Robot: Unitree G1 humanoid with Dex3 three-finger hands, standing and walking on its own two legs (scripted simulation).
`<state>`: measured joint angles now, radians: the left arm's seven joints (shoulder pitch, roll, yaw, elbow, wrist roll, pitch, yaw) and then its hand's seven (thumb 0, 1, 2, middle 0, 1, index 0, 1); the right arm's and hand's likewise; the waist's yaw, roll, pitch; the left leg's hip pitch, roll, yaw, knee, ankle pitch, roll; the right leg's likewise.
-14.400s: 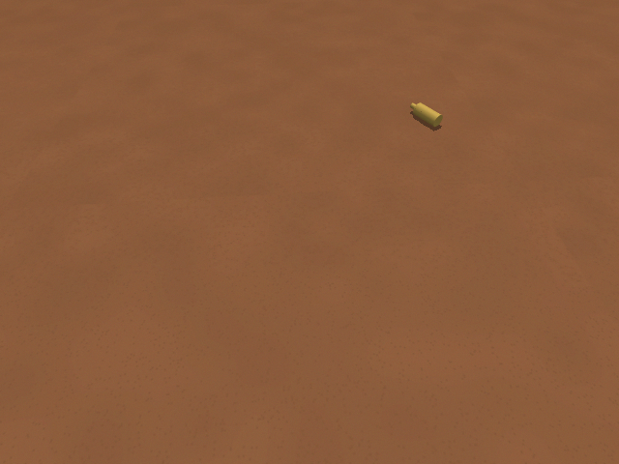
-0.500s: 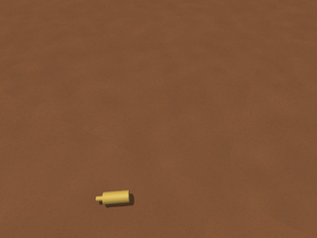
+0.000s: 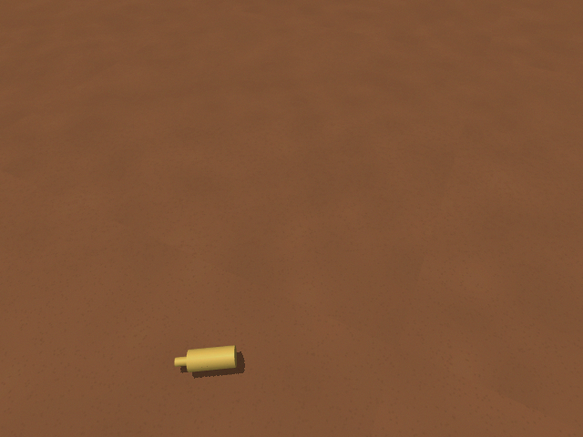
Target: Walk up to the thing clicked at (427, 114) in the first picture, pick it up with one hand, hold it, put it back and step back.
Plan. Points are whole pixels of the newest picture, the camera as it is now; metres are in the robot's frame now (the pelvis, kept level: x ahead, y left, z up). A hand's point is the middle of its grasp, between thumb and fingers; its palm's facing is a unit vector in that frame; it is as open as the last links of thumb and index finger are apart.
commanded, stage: stand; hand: left
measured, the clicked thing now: (205, 359) +0.48 +0.30 -0.74
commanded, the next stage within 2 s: none
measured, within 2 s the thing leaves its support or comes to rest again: neither
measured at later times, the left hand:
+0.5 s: hand out of the picture +0.05 +0.26 -0.16, palm faces -0.02 -0.94 -0.34, open 7.4 cm
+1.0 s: hand out of the picture +0.05 +0.26 -0.16, palm faces -0.02 -0.94 -0.34, open 7.4 cm
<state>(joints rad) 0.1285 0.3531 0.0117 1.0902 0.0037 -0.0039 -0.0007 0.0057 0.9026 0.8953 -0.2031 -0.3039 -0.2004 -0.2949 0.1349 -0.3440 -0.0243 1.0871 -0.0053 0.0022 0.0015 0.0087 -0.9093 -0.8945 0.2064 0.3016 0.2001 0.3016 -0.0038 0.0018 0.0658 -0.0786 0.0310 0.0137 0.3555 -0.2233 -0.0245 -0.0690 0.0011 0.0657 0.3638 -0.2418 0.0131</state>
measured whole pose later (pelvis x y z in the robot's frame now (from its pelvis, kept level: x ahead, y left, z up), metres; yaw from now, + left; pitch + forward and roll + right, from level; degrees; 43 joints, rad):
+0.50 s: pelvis -0.02 +0.00 +0.00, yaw +0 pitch -3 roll +0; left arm 0.13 0.36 0.00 1.11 0.01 0.00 -0.01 0.01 0.90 0.90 -0.20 -0.30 -0.20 -0.29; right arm 0.12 -0.34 -0.01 1.12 -0.01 -0.01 0.01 0.01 -0.91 -0.89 0.21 0.30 0.20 0.30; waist 0.00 0.00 0.06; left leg -0.10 0.03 0.01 0.32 -0.17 -0.02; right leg -0.09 -0.01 0.06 0.32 -0.19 0.02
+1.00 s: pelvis -0.01 +0.00 +0.00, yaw +1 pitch -2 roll +0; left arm 0.14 0.36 -0.01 1.11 0.01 -0.01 -0.01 0.01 0.90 0.90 -0.20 -0.30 -0.20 -0.29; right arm 0.13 -0.34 -0.01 1.13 -0.01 -0.01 0.01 0.01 -0.91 -0.89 0.21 0.30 0.20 0.30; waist 0.00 0.00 0.06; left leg -0.12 0.02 0.00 0.32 -0.18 -0.02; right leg -0.10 -0.01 0.05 0.32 -0.20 0.02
